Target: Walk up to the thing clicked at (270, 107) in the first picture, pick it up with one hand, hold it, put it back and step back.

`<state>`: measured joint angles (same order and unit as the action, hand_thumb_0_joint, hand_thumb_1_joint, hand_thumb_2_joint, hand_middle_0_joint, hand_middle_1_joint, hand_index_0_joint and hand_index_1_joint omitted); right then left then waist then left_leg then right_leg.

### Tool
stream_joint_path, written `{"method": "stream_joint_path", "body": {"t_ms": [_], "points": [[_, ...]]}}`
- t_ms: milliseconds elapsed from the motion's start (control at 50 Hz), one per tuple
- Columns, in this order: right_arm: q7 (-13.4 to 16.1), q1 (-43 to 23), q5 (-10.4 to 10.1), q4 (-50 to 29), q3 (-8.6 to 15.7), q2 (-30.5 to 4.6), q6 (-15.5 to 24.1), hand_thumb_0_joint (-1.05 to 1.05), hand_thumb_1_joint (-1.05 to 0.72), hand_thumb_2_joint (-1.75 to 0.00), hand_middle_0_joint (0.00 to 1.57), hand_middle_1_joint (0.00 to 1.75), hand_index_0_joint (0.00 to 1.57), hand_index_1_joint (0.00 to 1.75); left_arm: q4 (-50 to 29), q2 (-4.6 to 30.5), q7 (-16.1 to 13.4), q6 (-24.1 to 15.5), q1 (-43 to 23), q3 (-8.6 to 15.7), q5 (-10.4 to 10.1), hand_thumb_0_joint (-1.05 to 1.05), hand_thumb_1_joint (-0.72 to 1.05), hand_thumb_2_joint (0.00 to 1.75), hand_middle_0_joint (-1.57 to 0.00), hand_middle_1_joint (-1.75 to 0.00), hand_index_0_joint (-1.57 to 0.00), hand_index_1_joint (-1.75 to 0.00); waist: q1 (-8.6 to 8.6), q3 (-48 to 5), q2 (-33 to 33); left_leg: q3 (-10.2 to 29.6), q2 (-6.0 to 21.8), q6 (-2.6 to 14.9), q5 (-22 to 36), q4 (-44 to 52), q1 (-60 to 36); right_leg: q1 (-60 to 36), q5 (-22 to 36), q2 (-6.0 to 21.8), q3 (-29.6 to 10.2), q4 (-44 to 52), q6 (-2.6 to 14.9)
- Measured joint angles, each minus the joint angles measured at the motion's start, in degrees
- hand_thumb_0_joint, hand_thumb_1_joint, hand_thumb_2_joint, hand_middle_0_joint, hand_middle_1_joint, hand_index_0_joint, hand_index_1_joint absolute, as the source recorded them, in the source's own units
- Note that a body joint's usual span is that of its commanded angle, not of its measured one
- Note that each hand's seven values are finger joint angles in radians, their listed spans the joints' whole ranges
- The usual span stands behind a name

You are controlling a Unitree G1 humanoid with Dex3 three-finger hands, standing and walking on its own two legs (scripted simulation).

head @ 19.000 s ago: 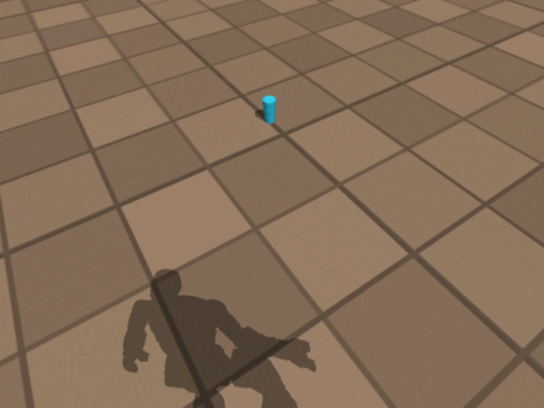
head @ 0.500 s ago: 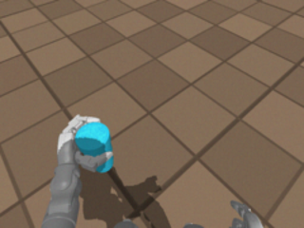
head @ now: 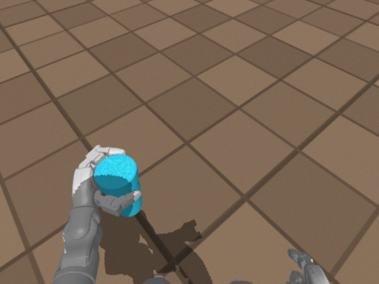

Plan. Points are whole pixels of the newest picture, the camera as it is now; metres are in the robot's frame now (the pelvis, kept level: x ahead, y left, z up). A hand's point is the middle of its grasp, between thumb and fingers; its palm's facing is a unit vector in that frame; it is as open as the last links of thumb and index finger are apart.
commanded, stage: hold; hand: left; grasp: from the side
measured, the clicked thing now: (123, 190) +0.31 +0.16 +0.00
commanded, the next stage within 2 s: crouch in 1.68 s
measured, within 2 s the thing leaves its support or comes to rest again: neither
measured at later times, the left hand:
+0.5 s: hand (113, 179) +0.32 +0.17 +0.05, palm faces +0.12 -0.99 -0.03, open 10.9 cm
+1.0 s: hand (114, 177) +0.32 +0.17 +0.05, palm faces +0.11 -0.99 -0.03, open 10.9 cm
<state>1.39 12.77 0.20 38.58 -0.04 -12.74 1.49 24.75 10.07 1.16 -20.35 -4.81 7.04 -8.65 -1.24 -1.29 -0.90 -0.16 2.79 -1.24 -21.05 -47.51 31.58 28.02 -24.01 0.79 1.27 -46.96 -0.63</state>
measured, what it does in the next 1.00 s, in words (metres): stands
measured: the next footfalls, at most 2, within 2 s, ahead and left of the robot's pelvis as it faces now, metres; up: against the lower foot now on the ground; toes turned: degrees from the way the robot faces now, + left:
none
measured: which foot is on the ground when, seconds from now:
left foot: down 0.00-1.00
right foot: down 0.00-1.00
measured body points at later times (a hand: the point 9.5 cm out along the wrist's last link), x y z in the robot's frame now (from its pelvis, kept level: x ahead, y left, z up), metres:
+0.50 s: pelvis +0.00 +0.00 +0.00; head +0.03 +0.00 +0.45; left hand +0.31 +0.23 +0.05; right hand +0.12 -0.24 -0.11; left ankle +0.03 +0.13 -0.70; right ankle +0.00 -0.13 -0.70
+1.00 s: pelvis +0.00 +0.00 +0.00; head +0.03 +0.01 +0.45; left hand +0.31 +0.22 +0.05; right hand +0.12 -0.24 -0.11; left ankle +0.03 +0.13 -0.70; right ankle +0.00 -0.13 -0.70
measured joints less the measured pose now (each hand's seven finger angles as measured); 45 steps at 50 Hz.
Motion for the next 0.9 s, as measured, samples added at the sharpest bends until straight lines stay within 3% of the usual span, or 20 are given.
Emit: {"method": "stream_joint_path", "body": {"t_ms": [900], "points": [[0.02, 0.31, -0.07, 0.73, 0.30, 0.23, 0.44, 0.01, -0.94, -0.91, 0.20, 0.30, 0.20, 0.30, 1.58, 0.28, -0.03, -0.20, -2.01, 0.30, 0.30, 0.03, -0.50, 1.05, -0.76, -1.03, -0.66, -1.06, -0.03, 0.15, 0.06, -0.22, -0.10, 0.30, 0.52, 0.82, -0.76, -0.83, 0.79, 0.05, -0.26, 1.16, -0.29]]}}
